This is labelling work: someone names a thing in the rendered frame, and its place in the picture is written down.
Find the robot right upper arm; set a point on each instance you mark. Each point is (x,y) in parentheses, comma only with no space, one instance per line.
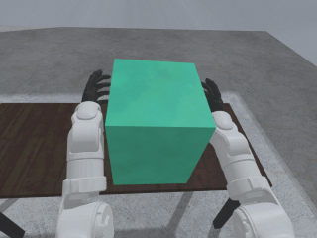
(261,220)

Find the left robot forearm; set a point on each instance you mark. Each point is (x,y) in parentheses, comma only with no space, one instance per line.
(85,153)

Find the robot left upper arm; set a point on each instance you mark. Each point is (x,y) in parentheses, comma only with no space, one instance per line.
(86,220)

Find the right robot forearm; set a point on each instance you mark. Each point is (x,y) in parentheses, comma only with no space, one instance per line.
(245,182)

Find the carton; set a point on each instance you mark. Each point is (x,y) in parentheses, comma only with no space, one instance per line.
(158,121)

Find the left robot hand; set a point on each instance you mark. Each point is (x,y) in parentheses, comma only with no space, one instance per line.
(90,92)

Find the table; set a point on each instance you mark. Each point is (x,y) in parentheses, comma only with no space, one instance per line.
(33,160)

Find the right robot hand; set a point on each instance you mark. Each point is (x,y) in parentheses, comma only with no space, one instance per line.
(213,95)

